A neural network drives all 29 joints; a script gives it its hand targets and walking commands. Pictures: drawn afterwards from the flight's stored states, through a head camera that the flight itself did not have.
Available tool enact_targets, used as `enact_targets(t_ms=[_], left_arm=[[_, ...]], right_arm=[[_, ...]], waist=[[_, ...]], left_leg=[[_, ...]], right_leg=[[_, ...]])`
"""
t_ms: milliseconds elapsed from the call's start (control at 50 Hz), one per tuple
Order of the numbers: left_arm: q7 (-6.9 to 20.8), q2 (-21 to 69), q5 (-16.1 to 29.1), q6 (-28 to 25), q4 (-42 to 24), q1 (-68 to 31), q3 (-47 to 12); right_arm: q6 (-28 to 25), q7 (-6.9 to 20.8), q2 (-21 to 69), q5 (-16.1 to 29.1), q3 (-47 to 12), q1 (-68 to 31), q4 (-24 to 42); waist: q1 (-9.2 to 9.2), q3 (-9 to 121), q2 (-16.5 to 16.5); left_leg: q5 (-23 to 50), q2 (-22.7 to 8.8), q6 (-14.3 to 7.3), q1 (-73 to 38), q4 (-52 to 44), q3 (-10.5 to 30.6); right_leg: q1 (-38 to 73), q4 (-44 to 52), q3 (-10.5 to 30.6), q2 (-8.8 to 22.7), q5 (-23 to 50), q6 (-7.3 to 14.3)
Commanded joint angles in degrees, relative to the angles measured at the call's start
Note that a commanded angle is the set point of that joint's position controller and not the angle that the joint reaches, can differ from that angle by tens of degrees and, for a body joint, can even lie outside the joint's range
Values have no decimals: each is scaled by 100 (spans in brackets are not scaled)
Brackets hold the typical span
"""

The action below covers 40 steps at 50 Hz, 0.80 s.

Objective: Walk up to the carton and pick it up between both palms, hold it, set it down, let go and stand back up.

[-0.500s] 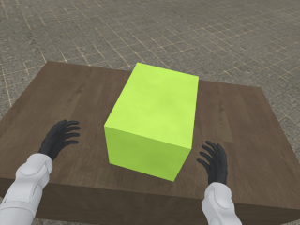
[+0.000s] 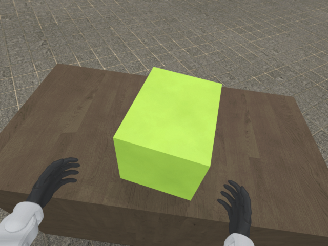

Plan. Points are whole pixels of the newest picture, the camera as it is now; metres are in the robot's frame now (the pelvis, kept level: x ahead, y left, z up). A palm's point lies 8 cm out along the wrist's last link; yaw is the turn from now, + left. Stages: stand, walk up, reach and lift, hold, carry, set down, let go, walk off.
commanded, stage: set down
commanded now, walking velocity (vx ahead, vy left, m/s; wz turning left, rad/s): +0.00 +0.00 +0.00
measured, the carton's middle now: (171, 130) +0.43 +0.01 -0.01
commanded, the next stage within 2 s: let go in 1.46 s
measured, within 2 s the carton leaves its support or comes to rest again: neither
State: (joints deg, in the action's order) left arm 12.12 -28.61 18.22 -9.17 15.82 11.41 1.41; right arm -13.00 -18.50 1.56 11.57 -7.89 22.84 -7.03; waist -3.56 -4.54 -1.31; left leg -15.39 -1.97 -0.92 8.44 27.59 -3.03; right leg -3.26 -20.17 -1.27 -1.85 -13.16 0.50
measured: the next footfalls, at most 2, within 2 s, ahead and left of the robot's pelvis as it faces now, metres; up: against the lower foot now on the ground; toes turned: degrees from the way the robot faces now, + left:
none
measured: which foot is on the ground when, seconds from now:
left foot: down 0.00-1.00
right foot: down 0.00-1.00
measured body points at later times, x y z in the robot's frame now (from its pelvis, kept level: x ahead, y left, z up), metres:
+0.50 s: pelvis +0.00 +0.00 +0.00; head +0.00 +0.01 +0.45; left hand +0.19 +0.26 -0.02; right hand +0.18 -0.17 -0.03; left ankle +0.00 +0.10 -0.74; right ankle -0.02 -0.12 -0.74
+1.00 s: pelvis +0.01 -0.03 +0.01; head +0.01 -0.02 +0.45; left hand +0.18 +0.23 -0.04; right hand +0.18 -0.22 -0.05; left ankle +0.00 +0.10 -0.74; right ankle -0.02 -0.12 -0.74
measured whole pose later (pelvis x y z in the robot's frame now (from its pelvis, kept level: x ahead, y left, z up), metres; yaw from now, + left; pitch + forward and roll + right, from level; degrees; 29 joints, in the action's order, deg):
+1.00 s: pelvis +0.01 -0.03 +0.01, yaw +1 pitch -4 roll +0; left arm 6.4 -18.1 5.7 -2.3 24.1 13.7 0.8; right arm -13.6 -5.1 -7.0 3.6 -2.8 18.3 -25.1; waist -1.1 -4.2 0.2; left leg -11.9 -2.0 0.8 4.7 20.6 -2.3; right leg -1.2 -17.3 -2.0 -2.2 -12.3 2.0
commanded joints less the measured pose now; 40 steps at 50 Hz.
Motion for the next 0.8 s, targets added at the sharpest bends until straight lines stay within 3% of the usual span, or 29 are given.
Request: enact_targets(t_ms=[0,120,260,380,500,580,700,780], left_arm=[[-2,-863,13,-325,-604,-341,419],[-42,-787,37,-307,-530,-356,317],[-123,-601,-59,-50,-434,-406,70],[-262,-345,-281,127,-582,24,37],[-352,-109,-578,295,-510,295,128],[-402,26,-757,346,-480,288,140],[-509,220,-906,432,-228,123,118],[-555,278,-1029,500,49,88,124]], right_arm=[[-428,87,-69,-60,73,-94,662],[-377,197,-99,-124,179,-151,566],[67,291,-303,-259,307,-373,194],[181,429,-510,-311,335,-255,90],[47,672,-774,-377,444,-228,-120],[-5,850,-902,-480,555,-218,-349],[-18,1081,-1014,-603,674,-418,-619],[19,1178,-1044,-683,634,-457,-951]], waist=[[-5,530,704],[32,263,683],[139,3,908],[81,270,923],[92,338,642],[128,295,564],[201,236,448],[213,409,343]], left_leg=[[1795,-95,267,-682,-166,303],[889,-114,224,-361,-441,296],[135,-185,218,-37,-801,338],[1315,-156,344,-616,-703,395],[2378,-76,421,-1109,-554,339],[2478,-44,460,-1208,-610,261],[1921,22,392,-974,-710,139],[1881,101,320,-896,-696,81]], right_leg=[[-528,359,291,243,816,298],[-379,380,289,274,227,301],[-175,312,299,240,-148,279],[-213,353,288,163,226,301],[-402,575,209,114,625,301],[-407,713,177,112,726,284],[-388,758,199,161,712,228],[-284,692,199,169,1126,153]])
